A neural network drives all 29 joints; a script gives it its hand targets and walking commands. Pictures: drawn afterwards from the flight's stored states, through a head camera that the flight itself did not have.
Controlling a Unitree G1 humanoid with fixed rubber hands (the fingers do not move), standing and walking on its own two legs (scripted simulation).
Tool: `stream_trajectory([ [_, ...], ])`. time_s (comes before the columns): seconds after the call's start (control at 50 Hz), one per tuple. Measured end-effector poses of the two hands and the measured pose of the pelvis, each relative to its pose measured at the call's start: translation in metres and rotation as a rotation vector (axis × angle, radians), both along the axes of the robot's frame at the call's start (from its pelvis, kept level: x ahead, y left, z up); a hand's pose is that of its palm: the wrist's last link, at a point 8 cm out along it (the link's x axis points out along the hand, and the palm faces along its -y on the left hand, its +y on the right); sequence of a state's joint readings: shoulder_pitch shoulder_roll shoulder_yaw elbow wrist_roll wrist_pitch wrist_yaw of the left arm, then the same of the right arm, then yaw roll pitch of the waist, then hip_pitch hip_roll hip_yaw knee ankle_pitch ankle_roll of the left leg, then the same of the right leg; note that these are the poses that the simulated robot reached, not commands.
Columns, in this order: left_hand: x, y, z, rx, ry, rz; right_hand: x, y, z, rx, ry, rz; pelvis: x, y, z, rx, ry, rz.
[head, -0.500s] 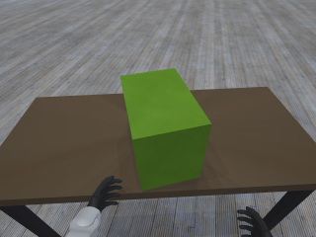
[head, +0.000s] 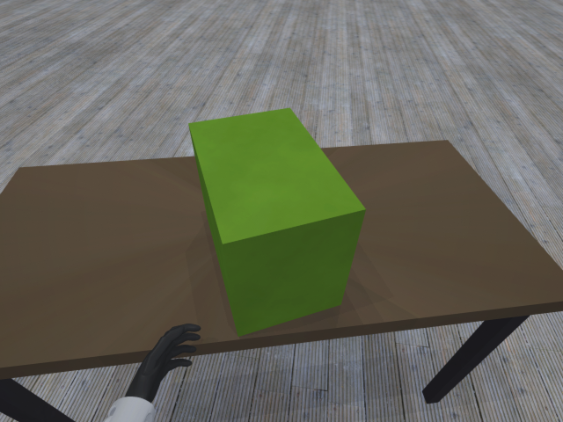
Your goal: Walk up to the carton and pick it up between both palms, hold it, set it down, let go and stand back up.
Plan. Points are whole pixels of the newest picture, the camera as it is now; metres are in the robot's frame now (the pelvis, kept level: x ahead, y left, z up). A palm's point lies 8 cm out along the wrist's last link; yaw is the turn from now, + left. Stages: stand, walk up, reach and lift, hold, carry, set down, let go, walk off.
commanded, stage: stand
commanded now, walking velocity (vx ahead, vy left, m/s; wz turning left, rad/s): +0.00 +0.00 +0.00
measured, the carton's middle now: (265, 215) +0.46 +0.06 +0.05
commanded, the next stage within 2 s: none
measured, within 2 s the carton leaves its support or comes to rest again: neither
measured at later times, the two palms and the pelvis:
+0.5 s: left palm (151, 383) +0.20 +0.20 -0.01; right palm out of the picture +0.12 -0.26 -0.10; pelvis +0.02 -0.01 +0.00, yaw +1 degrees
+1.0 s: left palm (152, 383) +0.19 +0.20 -0.01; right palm out of the picture +0.12 -0.27 -0.10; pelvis +0.01 -0.02 +0.00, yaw +3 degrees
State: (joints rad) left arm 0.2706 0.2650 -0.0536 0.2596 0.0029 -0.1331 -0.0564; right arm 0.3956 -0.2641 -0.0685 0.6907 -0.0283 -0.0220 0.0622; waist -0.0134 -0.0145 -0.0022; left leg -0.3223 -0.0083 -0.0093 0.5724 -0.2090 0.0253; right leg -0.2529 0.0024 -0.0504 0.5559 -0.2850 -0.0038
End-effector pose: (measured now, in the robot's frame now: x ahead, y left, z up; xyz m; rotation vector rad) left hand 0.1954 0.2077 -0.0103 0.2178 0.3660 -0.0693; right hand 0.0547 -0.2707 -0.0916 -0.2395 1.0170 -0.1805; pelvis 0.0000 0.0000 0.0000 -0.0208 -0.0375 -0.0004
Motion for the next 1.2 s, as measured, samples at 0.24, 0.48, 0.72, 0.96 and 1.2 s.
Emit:
stream_trajectory([
  [0.24, 0.0, -0.002, 0.001, 0.023, 0.001, 0.017, 0.026, 0.022, -0.009, 0.069, -0.023, 0.043, 0.007, -0.005, -0.001, 0.005, 0.015, 0.01],
  [0.48, 0.0, -0.003, 0.001, 0.028, 0.003, 0.046, 0.064, 0.015, -0.004, 0.055, -0.056, 0.091, 0.015, -0.011, 0.0, 0.007, 0.028, 0.024],
  [0.72, 0.0, -0.005, 0.002, 0.039, 0.007, 0.074, 0.077, 0.01, -0.002, 0.055, -0.072, 0.115, 0.015, -0.019, 0.0, 0.006, 0.024, 0.039],
  [0.96, -0.001, -0.005, 0.002, 0.044, 0.008, 0.087, 0.064, 0.006, -0.005, 0.053, -0.043, 0.108, 0.01, -0.023, 0.0, 0.005, 0.018, 0.051],
  [1.2, -0.001, -0.003, 0.001, 0.036, 0.001, 0.089, 0.056, 0.006, -0.007, 0.046, -0.017, 0.109, 0.008, -0.021, -0.001, 0.004, 0.015, 0.063],
])
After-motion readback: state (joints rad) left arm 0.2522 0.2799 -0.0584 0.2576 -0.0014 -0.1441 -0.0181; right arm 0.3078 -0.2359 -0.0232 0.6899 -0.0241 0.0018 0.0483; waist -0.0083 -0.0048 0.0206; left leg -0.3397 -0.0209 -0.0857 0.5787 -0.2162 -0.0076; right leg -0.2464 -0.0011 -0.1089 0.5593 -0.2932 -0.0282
